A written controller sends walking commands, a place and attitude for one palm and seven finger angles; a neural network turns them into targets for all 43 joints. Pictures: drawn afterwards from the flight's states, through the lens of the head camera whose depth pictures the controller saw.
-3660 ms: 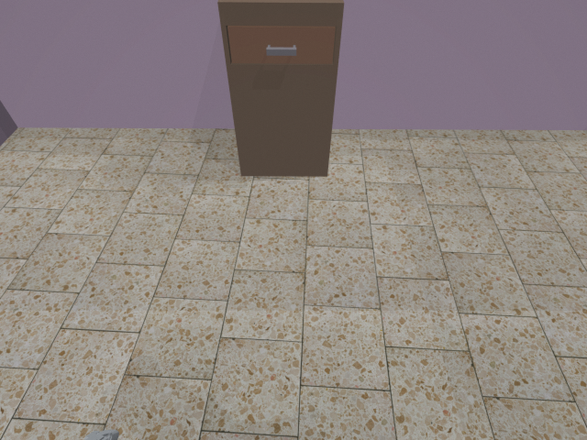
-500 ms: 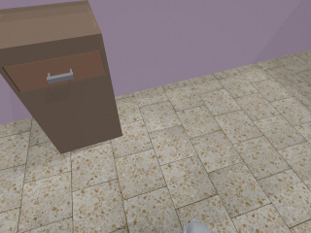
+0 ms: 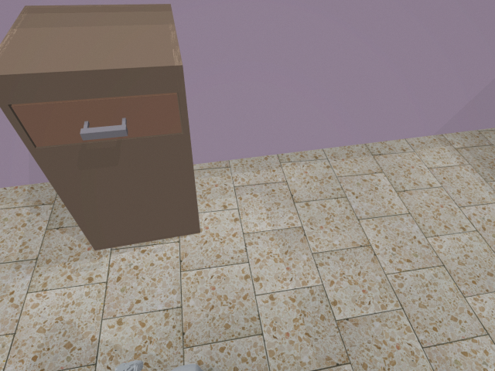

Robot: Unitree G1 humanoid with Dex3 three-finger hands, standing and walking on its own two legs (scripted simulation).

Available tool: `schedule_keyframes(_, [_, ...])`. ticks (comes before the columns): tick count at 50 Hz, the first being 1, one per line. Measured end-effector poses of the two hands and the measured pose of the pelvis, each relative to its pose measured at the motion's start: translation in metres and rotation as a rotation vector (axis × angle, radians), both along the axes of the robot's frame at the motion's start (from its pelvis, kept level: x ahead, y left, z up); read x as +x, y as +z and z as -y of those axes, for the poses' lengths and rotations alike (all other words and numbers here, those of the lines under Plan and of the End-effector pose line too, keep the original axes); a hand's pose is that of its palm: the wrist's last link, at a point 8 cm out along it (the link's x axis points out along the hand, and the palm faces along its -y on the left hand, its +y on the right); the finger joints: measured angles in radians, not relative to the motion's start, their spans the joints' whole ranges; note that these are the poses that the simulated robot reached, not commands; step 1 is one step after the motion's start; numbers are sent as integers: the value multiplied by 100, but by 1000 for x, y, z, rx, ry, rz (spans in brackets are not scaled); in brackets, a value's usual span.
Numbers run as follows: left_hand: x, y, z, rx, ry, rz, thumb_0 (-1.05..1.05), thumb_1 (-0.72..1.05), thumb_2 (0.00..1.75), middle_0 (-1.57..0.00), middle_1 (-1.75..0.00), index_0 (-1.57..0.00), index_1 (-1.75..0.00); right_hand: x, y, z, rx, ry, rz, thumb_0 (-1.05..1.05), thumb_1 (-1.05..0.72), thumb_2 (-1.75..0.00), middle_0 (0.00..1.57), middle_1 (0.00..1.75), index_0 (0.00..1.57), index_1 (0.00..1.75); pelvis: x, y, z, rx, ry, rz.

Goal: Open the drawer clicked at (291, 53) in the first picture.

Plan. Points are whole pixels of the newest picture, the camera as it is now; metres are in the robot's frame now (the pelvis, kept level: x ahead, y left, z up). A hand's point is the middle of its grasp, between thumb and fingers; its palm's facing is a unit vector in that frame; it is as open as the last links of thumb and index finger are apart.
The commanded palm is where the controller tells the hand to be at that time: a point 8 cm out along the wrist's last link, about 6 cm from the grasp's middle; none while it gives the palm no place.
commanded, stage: turn to face it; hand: left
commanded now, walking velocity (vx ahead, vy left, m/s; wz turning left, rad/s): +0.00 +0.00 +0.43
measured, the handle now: (105, 127) +0.72 +0.43 -0.08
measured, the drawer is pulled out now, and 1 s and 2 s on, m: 0.00 0.00 0.00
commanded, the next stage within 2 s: take the last steps up to it in 0.50 s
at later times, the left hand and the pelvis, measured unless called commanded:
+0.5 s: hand out of the picture +0.03 +0.20 -0.15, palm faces +0.20 -0.94 -0.27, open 7.4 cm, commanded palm none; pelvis +0.00 -0.01 +0.01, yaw +9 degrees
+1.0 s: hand out of the picture -0.13 +0.15 -0.17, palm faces +0.40 -0.90 -0.18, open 7.4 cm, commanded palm none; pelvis +0.00 +0.01 +0.01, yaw +17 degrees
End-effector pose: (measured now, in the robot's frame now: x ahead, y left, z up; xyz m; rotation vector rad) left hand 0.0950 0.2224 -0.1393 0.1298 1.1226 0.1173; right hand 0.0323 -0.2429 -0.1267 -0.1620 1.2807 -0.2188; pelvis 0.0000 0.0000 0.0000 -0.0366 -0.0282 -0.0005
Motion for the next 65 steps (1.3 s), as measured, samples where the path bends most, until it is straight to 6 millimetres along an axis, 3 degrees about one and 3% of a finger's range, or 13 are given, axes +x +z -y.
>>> schedule_keyframes(5, [-30, -19, -33, 5, 71, -113, -1, 91, 90, -20, -30, -20, -30, 46, 8, -5, -61, 83, 78, 0, -92, -90, 19, 30, 20, 30, 8, -8, -16, -2, 34, -12])
schedule_keyframes(10, [-53, -3, -53, 34, 120, -169, 0, 91, 90, -20, -30, -20, -30, 64, 20, -15, -64, 132, 86, 0, -91, -90, 19, 30, 20, 30, 10, 6, -21, 2, 65, -28])
schedule_keyframes(15, [-69, 11, -60, 65, 165, -181, 0, 91, 90, -19, -30, -20, -30, 75, 21, -22, -30, 168, 86, 0, -91, -90, 20, 30, 20, 30, 13, 14, -18, 2, 98, -31])
schedule_keyframes(20, [-74, 18, -49, 84, 190, -169, 0, 91, 90, -19, -30, -20, -30, 76, 14, -20, 11, 189, 77, 0, -90, -90, 20, 30, 20, 30, 10, 14, -6, 9, 131, -26])
schedule_keyframes(26, [-79, 21, -15, 102, 210, -115, 0, 90, 90, -19, -30, -20, -30, 71, -8, 0, 65, 203, 55, 0, -90, -90, 20, 30, 20, 30, 4, 5, 20, 44, 169, -26])
schedule_keyframes(33, [-110, 28, 27, 73, 263, -123, 0, 90, 90, -20, -30, -20, -30, 65, -10, 22, 75, 235, 2, 0, -91, -90, 20, 30, 20, 30, -2, 12, 38, 54, 225, -14])
schedule_keyframes(38, [-138, 27, 37, 44, 323, -150, 0, 92, 90, -20, -30, -20, -30, 60, -4, 26, 56, 286, -41, 0, -91, -90, 19, 30, 20, 30, -2, 16, 40, 53, 267, -19])
schedule_keyframes(43, [-181, 21, 39, 0, 391, -223, 0, 91, 90, -20, -30, -20, -30, 74, 3, 11, 35, 354, -58, 0, -91, -90, 19, 30, 20, 30, -2, 18, 28, 46, 296, -32])
schedule_keyframes(48, [-230, 10, 33, -60, 451, -362, 0, 90, 90, -20, -30, -20, -30, 103, 10, -27, 18, 416, 13, 0, -91, -90, 19, 30, 20, 30, 1, 14, 2, 26, 304, -39])
schedule_keyframes(51, [-247, 1, 21, -89, 450, -447, 0, 90, 90, -20, -30, -20, -30, 113, 10, -52, 13, 416, 74, 0, -91, -90, 19, 30, 20, 30, 5, 8, -16, 23, 293, -28])
schedule_keyframes(53, [-241, 3, 10, -93, 428, -472, 0, 90, 90, -20, -30, -20, -30, 109, 13, -64, 20, 397, 86, 0, -91, -90, 19, 30, 20, 30, 11, 11, -25, 19, 286, -22])
schedule_keyframes(56, [-210, 6, -13, -83, 402, -425, 1, 91, 90, -20, -30, -20, -30, 98, 17, -66, 0, 352, 56, -1, -94, -90, 20, 30, 20, 30, 21, 16, -35, 18, 290, -19])
schedule_keyframes(65, [-54, 11, -69, -11, 321, -168, 0, 91, 90, -19, -30, -20, -30, 48, 6, -67, 18, 260, -196, 0, -92, -90, 20, 30, 20, 30, 72, 16, -52, 43, 286, -23])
